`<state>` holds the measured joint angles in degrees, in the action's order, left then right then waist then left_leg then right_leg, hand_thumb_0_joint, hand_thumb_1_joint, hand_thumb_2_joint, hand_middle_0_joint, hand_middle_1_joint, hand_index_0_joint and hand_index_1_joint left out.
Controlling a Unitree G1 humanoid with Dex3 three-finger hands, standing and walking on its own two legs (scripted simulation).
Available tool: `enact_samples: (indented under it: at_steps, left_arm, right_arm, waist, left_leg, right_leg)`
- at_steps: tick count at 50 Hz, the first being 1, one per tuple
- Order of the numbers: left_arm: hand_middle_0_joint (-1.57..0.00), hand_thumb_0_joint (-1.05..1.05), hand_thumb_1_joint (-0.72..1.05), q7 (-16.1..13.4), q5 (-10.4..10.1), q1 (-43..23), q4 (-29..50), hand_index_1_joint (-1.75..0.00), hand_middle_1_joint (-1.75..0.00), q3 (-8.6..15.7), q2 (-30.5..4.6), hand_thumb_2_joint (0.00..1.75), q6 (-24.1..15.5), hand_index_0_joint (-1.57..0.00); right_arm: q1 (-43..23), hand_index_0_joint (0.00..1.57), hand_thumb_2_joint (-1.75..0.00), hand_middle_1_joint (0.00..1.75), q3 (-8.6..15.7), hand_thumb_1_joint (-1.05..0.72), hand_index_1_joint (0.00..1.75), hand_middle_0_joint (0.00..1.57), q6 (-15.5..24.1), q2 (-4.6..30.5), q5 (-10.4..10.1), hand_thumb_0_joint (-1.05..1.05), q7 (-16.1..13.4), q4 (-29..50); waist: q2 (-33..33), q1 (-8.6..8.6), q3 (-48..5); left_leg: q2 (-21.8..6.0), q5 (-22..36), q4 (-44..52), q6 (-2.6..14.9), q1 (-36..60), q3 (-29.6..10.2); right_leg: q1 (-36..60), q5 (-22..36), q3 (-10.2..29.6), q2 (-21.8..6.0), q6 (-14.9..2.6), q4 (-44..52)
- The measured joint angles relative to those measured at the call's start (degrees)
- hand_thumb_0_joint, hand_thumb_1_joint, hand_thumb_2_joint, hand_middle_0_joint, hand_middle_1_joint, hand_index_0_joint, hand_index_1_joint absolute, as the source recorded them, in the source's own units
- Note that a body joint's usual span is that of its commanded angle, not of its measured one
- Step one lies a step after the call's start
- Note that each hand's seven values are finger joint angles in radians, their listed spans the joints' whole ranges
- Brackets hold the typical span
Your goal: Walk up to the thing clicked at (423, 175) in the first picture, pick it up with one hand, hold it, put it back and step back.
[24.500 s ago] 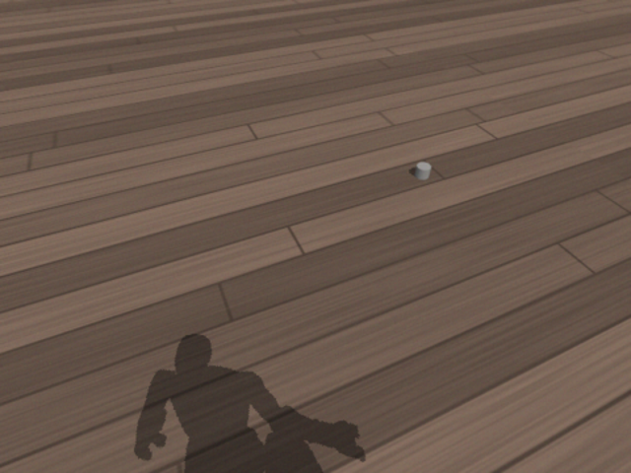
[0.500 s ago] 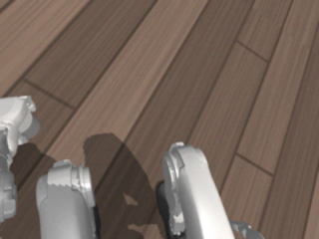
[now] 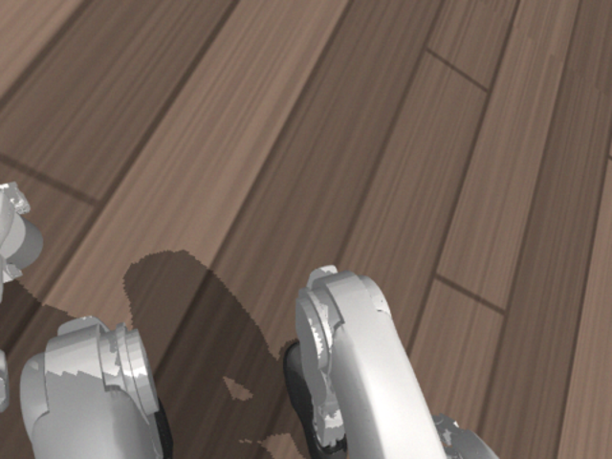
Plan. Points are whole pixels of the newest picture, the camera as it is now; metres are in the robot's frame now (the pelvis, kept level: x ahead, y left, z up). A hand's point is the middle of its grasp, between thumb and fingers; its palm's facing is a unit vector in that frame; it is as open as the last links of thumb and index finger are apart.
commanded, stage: rest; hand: left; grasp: from above
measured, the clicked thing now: (0, 239) +0.43 +0.31 -0.25
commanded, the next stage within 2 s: open in 0.76 s
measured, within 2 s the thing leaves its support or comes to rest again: rests again in 0.24 s
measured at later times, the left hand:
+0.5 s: hand (0, 248) +0.42 +0.31 -0.24, palm faces -0.45 -0.14 -0.88, open 9.9 cm
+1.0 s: hand (1, 247) +0.42 +0.31 -0.24, palm faces -0.45 -0.14 -0.88, open 9.9 cm
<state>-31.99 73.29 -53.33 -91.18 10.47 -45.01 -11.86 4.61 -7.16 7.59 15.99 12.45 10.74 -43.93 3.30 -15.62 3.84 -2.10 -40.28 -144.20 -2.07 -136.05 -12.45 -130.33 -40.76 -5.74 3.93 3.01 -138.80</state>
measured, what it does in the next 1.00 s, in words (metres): stands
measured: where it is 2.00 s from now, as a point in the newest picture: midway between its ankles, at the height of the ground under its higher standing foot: (243, 452)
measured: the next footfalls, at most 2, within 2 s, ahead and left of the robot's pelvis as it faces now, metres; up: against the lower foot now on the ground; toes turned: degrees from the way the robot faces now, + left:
none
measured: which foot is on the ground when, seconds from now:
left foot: down 0.00-1.00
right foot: down 0.00-1.00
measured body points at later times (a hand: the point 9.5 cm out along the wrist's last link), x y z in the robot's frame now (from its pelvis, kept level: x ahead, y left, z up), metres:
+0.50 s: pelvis +0.00 +0.00 -0.01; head +0.26 +0.11 +0.35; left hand +0.44 +0.31 -0.19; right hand +0.06 -0.26 -0.09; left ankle +0.07 +0.14 -0.27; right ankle +0.09 -0.12 -0.27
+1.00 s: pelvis -0.01 +0.01 -0.01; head +0.25 +0.11 +0.34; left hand +0.44 +0.31 -0.19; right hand +0.04 -0.26 -0.07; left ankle +0.07 +0.14 -0.27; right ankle +0.09 -0.12 -0.27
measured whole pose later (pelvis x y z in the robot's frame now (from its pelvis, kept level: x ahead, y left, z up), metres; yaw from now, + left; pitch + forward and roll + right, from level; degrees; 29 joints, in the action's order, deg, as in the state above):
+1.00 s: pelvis -0.01 +0.01 -0.01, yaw -3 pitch +26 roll -13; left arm -38.3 73.9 -55.9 -101.6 8.5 -53.0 -13.2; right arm 4.4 -13.8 14.3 19.2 16.4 15.4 -42.8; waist 6.8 -19.3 8.0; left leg -2.2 -40.2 -147.2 -1.5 -134.8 -16.2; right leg -127.5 -39.1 -8.6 5.3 3.9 -138.5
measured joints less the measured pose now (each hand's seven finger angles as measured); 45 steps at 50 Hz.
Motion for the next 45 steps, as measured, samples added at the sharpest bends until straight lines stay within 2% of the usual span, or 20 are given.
enact_samples:
  at_steps: [9,26,33,37,42,45]
  left_arm:
    - [-0.64,0.00,-0.02,-1.77,0.51,0.60,-0.77,-0.69,-0.72,0.90,-1.84,0.58,-0.73,-0.66]
    - [-0.65,0.00,-0.02,-5.17,1.13,-0.90,-5.70,-0.68,-0.72,-1.20,-4.18,0.57,-0.57,-0.67]
    - [-0.65,0.00,-0.02,-6.33,0.94,-1.71,-7.58,-0.68,-0.72,-0.51,-5.56,0.57,-0.43,-0.67]
    - [-0.64,0.00,-0.01,-6.57,0.32,-1.95,-8.36,-0.69,-0.72,-0.62,-6.08,0.57,-0.37,-0.67]
    - [-0.64,0.00,-0.01,-6.45,0.54,-2.21,-9.43,-0.69,-0.72,-0.29,-7.17,0.57,-0.86,-0.66]
    - [-0.64,0.00,-0.01,-6.59,0.30,-2.52,-9.97,-0.69,-0.72,-1.27,-7.49,0.57,-0.93,-0.66]
  right_arm:
    - [0.02,0.20,-0.89,0.30,-1.28,-0.91,0.30,0.20,0.94,0.70,1.05,0.00,1.00,-0.08]
    - [-0.91,0.20,-0.90,0.30,-3.48,-0.91,0.30,0.20,4.03,1.25,2.58,0.00,3.15,-0.02]
    - [-1.12,0.20,-0.90,0.30,-4.66,-0.91,0.30,0.20,5.58,1.54,3.11,0.00,4.17,0.46]
    - [-0.96,0.20,-0.90,0.30,-5.16,-0.91,0.30,0.20,5.96,1.88,3.38,0.00,4.34,0.60]
    - [-0.65,0.20,-0.90,0.30,-5.71,-0.91,0.30,0.20,6.17,2.42,3.52,0.00,4.40,0.89]
    - [-0.44,0.20,-0.90,0.30,-6.09,-0.91,0.30,0.20,6.18,2.71,3.81,0.00,4.42,0.99]
  waist:
    - [1.35,-0.71,1.37]
    - [2.50,-1.98,2.08]
    - [2.84,-2.70,3.05]
    - [2.89,-2.91,3.36]
    - [3.04,-3.39,3.73]
    - [3.25,-3.52,3.85]
  left_leg:
    - [0.01,-0.64,-1.33,-0.23,0.41,-1.23]
    - [0.15,-0.77,-2.38,0.22,0.55,-2.39]
    - [-0.04,-0.70,-2.69,0.38,0.98,-2.83]
    - [-0.08,-0.41,-2.77,0.49,0.92,-3.11]
    - [-0.05,-0.04,-2.89,0.61,0.95,-3.38]
    - [-0.07,0.10,-2.91,0.64,1.02,-3.49]
  right_leg:
    - [0.64,-0.13,-0.90,0.34,0.13,-0.53]
    - [1.70,0.01,-1.84,0.62,0.43,-0.32]
    - [2.18,0.45,-2.13,0.95,0.87,-0.17]
    - [2.23,0.90,-2.36,1.11,0.92,0.05]
    - [2.44,1.33,-2.59,1.20,0.94,0.19]
    - [2.54,1.53,-2.69,1.26,0.92,0.28]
